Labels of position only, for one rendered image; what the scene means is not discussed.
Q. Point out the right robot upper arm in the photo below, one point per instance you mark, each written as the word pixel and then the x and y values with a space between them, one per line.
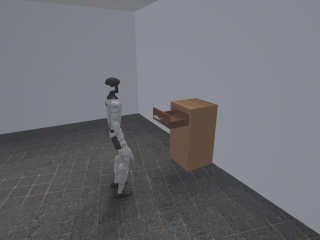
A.
pixel 114 105

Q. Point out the right robot shin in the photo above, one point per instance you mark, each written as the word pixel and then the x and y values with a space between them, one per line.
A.
pixel 122 177

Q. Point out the handle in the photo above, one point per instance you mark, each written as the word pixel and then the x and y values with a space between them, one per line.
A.
pixel 156 117

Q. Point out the left robot foot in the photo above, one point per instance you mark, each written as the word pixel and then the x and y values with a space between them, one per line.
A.
pixel 113 184

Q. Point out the drawer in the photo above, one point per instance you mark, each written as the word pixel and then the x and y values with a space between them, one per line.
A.
pixel 171 119

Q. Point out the cabinet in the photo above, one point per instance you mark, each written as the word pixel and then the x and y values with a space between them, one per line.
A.
pixel 192 146

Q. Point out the right robot hand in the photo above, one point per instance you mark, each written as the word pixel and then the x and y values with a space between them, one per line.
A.
pixel 126 152

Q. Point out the robot right forearm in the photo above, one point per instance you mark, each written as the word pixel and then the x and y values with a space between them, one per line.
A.
pixel 119 135

